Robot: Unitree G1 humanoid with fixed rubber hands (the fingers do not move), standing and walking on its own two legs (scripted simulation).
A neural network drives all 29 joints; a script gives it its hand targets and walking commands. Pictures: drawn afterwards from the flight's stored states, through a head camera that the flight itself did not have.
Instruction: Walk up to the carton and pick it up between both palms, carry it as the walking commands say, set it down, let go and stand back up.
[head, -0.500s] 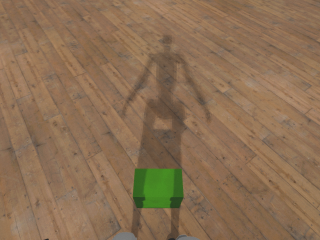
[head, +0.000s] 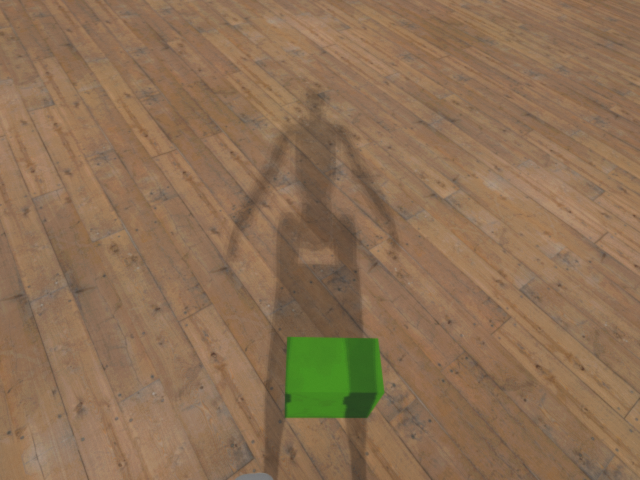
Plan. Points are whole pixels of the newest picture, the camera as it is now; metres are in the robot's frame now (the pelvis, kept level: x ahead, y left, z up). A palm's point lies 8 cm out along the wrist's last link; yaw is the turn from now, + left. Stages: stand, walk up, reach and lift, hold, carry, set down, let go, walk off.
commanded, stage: walk up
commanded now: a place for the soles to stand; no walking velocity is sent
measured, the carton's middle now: (329, 379) +0.46 -0.04 -0.64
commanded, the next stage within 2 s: none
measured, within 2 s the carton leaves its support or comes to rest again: neither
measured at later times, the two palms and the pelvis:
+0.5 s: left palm out of the picture +0.04 +0.29 -0.11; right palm out of the picture +0.06 -0.34 -0.10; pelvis +0.00 -0.03 +0.01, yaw -1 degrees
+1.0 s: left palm out of the picture +0.07 +0.29 -0.10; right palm out of the picture +0.06 -0.34 -0.10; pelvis +0.00 -0.03 +0.01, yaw -1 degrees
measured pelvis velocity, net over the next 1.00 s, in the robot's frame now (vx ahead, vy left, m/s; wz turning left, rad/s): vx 0.00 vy -0.03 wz -0.01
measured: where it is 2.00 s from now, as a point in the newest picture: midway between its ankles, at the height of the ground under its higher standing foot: outside the picture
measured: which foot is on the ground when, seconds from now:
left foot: down 0.00-1.00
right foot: up 0.00-0.00, down 0.02-1.00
